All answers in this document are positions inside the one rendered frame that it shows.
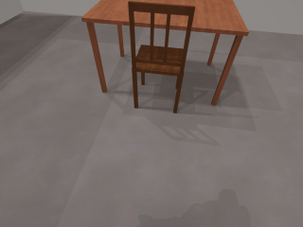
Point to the chair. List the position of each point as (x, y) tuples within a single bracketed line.
[(161, 60)]

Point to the table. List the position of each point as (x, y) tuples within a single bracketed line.
[(210, 16)]

